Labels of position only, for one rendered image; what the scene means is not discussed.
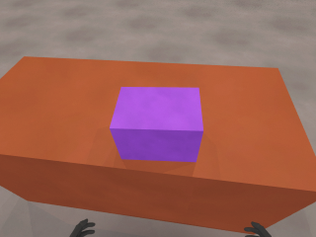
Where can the robot right hand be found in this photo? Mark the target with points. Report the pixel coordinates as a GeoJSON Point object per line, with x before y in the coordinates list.
{"type": "Point", "coordinates": [258, 229]}

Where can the robot left hand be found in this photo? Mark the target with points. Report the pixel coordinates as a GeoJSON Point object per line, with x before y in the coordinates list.
{"type": "Point", "coordinates": [78, 230]}

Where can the pedestal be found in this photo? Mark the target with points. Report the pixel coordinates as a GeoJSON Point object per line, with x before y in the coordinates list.
{"type": "Point", "coordinates": [255, 162]}

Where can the carton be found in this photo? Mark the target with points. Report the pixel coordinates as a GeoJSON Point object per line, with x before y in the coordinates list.
{"type": "Point", "coordinates": [158, 124]}

